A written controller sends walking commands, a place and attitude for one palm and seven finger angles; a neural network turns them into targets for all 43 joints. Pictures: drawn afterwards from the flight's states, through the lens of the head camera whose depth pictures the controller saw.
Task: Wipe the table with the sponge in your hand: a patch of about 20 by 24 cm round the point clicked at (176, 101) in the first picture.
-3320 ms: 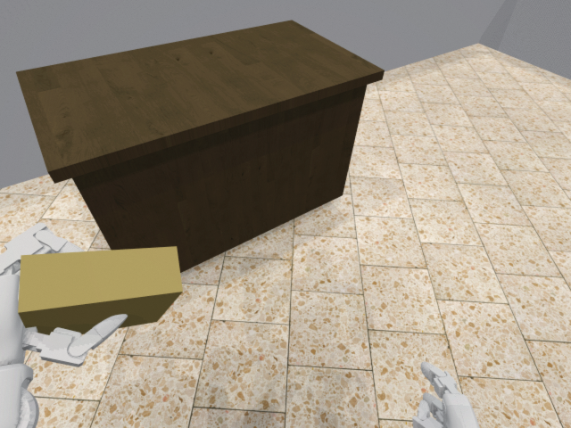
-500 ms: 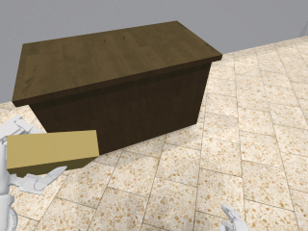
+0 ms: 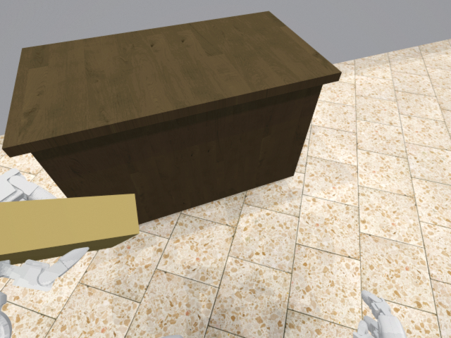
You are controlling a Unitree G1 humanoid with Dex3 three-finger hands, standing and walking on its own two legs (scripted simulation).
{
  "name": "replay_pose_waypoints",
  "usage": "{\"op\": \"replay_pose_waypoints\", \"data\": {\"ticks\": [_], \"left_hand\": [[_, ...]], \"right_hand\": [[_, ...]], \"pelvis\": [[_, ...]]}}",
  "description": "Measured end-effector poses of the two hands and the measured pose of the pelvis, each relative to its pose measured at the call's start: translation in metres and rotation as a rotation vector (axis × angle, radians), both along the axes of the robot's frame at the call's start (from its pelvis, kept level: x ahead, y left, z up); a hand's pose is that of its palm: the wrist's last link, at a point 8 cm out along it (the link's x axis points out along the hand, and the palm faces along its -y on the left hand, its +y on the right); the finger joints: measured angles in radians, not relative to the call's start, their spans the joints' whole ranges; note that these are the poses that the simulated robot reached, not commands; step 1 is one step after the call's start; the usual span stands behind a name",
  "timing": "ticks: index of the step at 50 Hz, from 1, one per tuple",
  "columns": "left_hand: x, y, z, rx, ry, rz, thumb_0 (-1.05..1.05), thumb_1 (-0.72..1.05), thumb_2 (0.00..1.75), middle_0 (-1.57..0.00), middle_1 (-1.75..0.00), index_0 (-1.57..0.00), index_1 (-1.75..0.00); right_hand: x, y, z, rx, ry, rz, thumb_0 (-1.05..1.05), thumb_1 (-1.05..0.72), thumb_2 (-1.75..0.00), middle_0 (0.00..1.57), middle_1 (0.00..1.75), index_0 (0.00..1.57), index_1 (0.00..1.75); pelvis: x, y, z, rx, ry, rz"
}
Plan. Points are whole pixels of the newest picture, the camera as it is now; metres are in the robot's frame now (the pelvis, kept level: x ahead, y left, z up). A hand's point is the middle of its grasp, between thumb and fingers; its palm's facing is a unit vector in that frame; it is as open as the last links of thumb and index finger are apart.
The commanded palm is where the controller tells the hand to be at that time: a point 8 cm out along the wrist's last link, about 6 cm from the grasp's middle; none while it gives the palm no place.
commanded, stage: take the last steps up to it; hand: left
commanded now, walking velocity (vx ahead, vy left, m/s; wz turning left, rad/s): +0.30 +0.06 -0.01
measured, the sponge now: (88, 228) +0.23 +0.20 +0.15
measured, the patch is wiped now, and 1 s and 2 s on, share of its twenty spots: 0.00 0.00 0.00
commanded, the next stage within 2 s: come to a stop and stand still in 1.66 s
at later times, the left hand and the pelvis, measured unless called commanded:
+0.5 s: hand (93, 163) +0.32 +0.22 +0.16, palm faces +0.43 -0.76 -0.49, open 9.1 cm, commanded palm +0.26 +0.26 +0.17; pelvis +0.10 -0.02 -0.02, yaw +0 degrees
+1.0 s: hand (108, 108) +0.45 +0.24 +0.17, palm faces +0.43 -0.82 -0.39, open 9.1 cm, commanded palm +0.38 +0.28 +0.17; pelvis +0.22 +0.00 -0.02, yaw +0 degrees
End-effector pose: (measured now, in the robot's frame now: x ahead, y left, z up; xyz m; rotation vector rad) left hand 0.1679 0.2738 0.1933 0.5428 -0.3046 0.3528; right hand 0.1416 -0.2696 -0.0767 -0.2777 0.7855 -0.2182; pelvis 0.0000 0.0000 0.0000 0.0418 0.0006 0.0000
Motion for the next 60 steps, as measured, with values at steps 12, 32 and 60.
{"op": "replay_pose_waypoints", "data": {"ticks": [12,32,60], "left_hand": [[0.063,0.019,-0.008,-0.05,-0.057,-0.035,-0.01,-0.42,1.02,-0.85,-1.38,-0.85,-1.37],[0.149,-0.041,-0.015,-0.02,0.084,-0.008,-0.01,-0.42,1.03,-0.85,-1.38,-0.85,-1.37],[0.258,-0.019,0.014,0.036,-0.048,-0.044,-0.01,-0.42,1.03,-0.85,-1.38,-0.85,-1.38]], "right_hand": [[0.056,0.088,-0.005,0.154,-0.06,0.06,0.01,-0.9,-0.9,0.2,0.3,0.2,0.3],[0.141,-0.014,-0.024,0.084,0.04,0.017,0.02,-0.9,-0.9,0.21,0.3,0.2,0.3],[0.271,0.07,-0.014,0.204,-0.037,0.098,0.01,-0.9,-0.9,0.21,0.3,0.2,0.3]], "pelvis": [[0.044,0.017,-0.005,-0.039,-0.003,-0.013],[0.131,-0.031,-0.003,0.006,0.008,-0.003],[0.257,-0.014,-0.002,-0.04,0.015,-0.005]]}}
